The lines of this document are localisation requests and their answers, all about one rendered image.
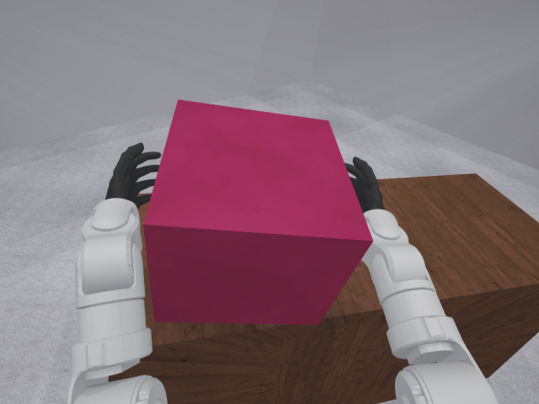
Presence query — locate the robot right forearm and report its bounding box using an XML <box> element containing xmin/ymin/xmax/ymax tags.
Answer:
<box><xmin>361</xmin><ymin>209</ymin><xmax>498</xmax><ymax>404</ymax></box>

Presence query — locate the robot left upper arm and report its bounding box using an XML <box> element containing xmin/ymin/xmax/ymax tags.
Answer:
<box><xmin>73</xmin><ymin>375</ymin><xmax>168</xmax><ymax>404</ymax></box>

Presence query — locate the robot left forearm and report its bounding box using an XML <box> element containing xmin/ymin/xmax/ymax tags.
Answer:
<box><xmin>67</xmin><ymin>198</ymin><xmax>152</xmax><ymax>404</ymax></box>

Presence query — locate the carton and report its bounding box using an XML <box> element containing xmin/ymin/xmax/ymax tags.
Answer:
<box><xmin>143</xmin><ymin>99</ymin><xmax>373</xmax><ymax>325</ymax></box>

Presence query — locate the robot left hand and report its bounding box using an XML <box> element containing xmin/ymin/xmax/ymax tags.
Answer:
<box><xmin>105</xmin><ymin>143</ymin><xmax>161</xmax><ymax>209</ymax></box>

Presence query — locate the pedestal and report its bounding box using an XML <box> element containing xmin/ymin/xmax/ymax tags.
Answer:
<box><xmin>109</xmin><ymin>173</ymin><xmax>539</xmax><ymax>404</ymax></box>

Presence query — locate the robot right upper arm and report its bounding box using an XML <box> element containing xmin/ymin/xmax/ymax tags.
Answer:
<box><xmin>395</xmin><ymin>360</ymin><xmax>496</xmax><ymax>404</ymax></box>

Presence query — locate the robot right hand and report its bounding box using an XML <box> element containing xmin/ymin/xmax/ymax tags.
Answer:
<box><xmin>345</xmin><ymin>157</ymin><xmax>384</xmax><ymax>214</ymax></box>

